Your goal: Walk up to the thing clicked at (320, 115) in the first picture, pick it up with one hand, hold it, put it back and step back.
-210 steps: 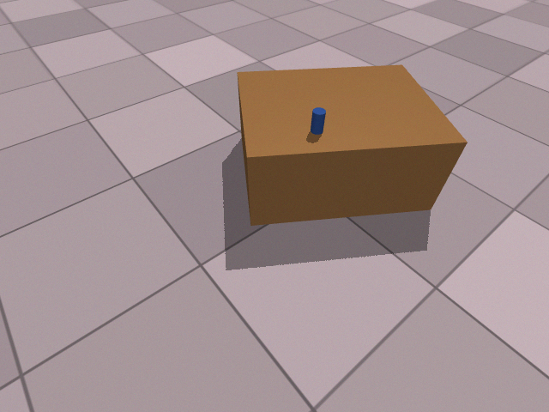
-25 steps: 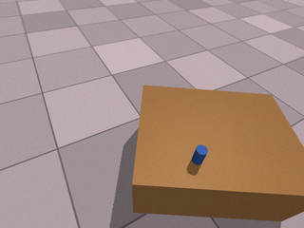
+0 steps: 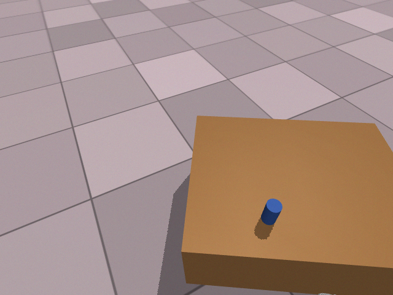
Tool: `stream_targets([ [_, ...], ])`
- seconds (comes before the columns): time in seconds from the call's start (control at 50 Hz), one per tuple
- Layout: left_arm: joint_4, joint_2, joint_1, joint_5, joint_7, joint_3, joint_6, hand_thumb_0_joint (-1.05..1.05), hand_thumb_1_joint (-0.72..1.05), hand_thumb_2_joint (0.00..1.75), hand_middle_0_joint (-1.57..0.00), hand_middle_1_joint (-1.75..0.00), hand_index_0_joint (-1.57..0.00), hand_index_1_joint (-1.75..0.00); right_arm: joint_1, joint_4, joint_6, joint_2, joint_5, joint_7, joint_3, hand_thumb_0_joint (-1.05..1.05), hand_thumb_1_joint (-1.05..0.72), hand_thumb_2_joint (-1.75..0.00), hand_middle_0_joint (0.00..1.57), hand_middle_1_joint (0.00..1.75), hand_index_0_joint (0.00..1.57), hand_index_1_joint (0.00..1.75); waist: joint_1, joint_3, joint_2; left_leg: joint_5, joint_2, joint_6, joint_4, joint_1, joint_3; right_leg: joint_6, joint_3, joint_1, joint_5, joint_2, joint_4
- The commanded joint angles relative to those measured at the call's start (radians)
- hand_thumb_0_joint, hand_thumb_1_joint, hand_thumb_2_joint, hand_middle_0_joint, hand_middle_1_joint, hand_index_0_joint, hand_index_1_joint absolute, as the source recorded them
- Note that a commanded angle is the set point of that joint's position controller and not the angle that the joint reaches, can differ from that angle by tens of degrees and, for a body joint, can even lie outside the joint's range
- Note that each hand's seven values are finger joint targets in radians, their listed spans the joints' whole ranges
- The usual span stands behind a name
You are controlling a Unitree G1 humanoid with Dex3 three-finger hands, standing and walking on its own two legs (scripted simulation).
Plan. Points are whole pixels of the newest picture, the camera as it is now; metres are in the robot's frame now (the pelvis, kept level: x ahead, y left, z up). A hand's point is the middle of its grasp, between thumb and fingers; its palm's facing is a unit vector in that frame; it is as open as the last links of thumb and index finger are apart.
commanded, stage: walk up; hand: right
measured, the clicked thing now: (271, 212) +0.47 -0.24 -0.31
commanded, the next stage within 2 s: stand in 0.96 s
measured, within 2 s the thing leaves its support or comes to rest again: neither
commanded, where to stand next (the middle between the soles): +0.03 +0.01 m, yaw -2 degrees
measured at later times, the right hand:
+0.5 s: hand out of the picture +0.07 -0.26 -0.16, palm faces +0.01 +0.94 -0.33, open 7.4 cm
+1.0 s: hand out of the picture +0.08 -0.25 -0.15, palm faces +0.00 +0.94 -0.33, open 7.4 cm
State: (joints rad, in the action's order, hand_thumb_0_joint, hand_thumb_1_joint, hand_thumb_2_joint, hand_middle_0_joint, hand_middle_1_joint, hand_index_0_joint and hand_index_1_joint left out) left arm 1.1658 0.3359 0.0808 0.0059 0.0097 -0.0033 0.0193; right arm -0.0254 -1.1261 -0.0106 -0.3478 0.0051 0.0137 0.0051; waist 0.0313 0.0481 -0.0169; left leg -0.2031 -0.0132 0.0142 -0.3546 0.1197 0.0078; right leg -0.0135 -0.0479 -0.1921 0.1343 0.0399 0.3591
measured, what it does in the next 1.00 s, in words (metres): stands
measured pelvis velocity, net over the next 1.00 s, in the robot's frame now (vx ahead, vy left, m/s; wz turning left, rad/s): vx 0.01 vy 0.00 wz -0.02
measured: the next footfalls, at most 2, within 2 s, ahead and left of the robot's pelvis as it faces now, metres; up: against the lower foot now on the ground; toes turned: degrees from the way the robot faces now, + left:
none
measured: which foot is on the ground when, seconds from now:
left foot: down 0.00-1.00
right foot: down 0.00-1.00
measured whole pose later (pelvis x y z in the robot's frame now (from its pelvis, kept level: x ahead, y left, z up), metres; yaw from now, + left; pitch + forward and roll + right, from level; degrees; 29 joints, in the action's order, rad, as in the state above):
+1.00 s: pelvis +0.01 +0.00 +0.00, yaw -1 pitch -2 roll +0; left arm 1.16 0.33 0.09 -0.01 0.01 -0.01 0.01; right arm -0.08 -1.15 -0.01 -0.34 -0.01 0.01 0.01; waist 0.01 0.05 0.01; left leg -0.20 -0.02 0.01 -0.32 0.09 0.03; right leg -0.02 -0.03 -0.17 0.13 0.03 0.33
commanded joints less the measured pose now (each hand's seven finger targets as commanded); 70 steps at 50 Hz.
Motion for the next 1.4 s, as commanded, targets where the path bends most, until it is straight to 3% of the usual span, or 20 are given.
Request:
stream_targets([
  [0.0, -0.048, 0.216, -0.043, -0.008, -0.012, -0.043, 0.012, 0.00, 0.90, 0.90, -0.20, -0.30, -0.20, -0.30, 0.034, 0.039, -0.016, -0.212, -0.005, -0.018, 0.040, 0.00, -0.90, -0.90, 0.20, 0.30, 0.20, 0.30, -0.019, -0.099, 0.040, 0.149, -0.125, -0.033, 0.071, -0.005, -0.079, 0.017, 0.109, 0.077, -0.137, 0.116, -0.064],
  [0.26, -0.064, 0.216, -0.078, -0.013, -0.012, -0.055, 0.009, 0.00, 0.90, 0.90, -0.20, -0.30, -0.20, -0.30, 0.013, 0.029, -0.019, -0.209, -0.011, -0.020, 0.038, 0.00, -0.90, -0.90, 0.20, 0.30, 0.20, 0.30, -0.026, -0.112, 0.017, 0.141, -0.124, -0.027, 0.087, 0.002, -0.066, 0.022, 0.111, 0.124, -0.147, 0.113, -0.070],
  [0.34, -0.070, 0.212, -0.077, -0.013, -0.010, -0.055, 0.006, 0.00, 0.90, 0.90, -0.20, -0.30, -0.20, -0.30, 0.003, 0.029, -0.019, -0.210, -0.013, -0.020, 0.037, 0.00, -0.90, -0.90, 0.20, 0.30, 0.20, 0.30, -0.027, -0.089, 0.007, 0.097, -0.123, -0.028, 0.096, 0.019, -0.069, 0.025, 0.112, 0.108, -0.089, 0.105, -0.076],
  [0.72, -0.067, 0.207, -0.062, -0.014, -0.007, -0.054, 0.002, 0.00, 0.90, 0.90, -0.20, -0.30, -0.20, -0.30, -0.021, 0.028, -0.020, -0.213, -0.013, -0.020, 0.040, 0.00, -0.90, -0.90, 0.20, 0.30, 0.20, 0.30, -0.030, -0.071, 0.020, 0.043, -0.122, -0.031, 0.110, 0.002, -0.074, 0.026, 0.121, 0.066, -0.041, 0.094, -0.081],
  [0.92, -0.068, 0.207, -0.050, -0.015, -0.009, -0.054, 0.005, 0.00, 0.90, 0.90, -0.20, -0.30, -0.20, -0.30, -0.016, 0.037, -0.019, -0.211, -0.012, -0.019, 0.042, 0.00, -0.90, -0.90, 0.20, 0.30, 0.20, 0.30, -0.031, -0.070, 0.015, 0.068, -0.123, -0.033, 0.107, 0.000, -0.069, 0.023, 0.119, 0.081, -0.079, 0.095, -0.078],
  [0.94, -0.074, 0.222, -0.041, -0.015, -0.011, -0.045, 0.008, 0.00, 0.90, 0.90, -0.20, -0.30, -0.20, -0.30, -0.037, 0.035, -0.017, -0.205, -0.018, -0.018, 0.039, 0.00, -0.90, -0.90, 0.20, 0.30, 0.20, 0.30, -0.036, -0.087, 0.010, 0.052, -0.123, -0.024, 0.118, -0.002, -0.076, 0.023, 0.120, 0.087, -0.015, 0.093, -0.080],
  [1.14, -0.086, 0.222, -0.025, -0.015, -0.013, -0.036, 0.015, 0.00, 0.90, 0.90, -0.20, -0.30, -0.20, -0.30, -0.032, 0.043, -0.020, -0.218, -0.019, -0.019, 0.039, 0.00, -0.90, -0.90, 0.20, 0.30, 0.20, 0.30, -0.034, -0.092, 0.005, 0.147, -0.128, -0.026, 0.105, -0.022, -0.073, 0.028, 0.120, 0.102, -0.145, 0.106, -0.063],
  [1.38, -0.093, 0.231, -0.033, -0.012, -0.017, -0.033, 0.015, 0.00, 0.90, 0.90, -0.20, -0.30, -0.20, -0.30, -0.042, 0.047, -0.017, -0.217, -0.017, -0.020, 0.037, 0.00, -0.90, -0.90, 0.20, 0.30, 0.20, 0.30, -0.034, -0.081, 0.021, 0.158, -0.131, -0.020, 0.107, -0.030, -0.073, 0.029, 0.111, 0.110, -0.150, 0.105, -0.062],
])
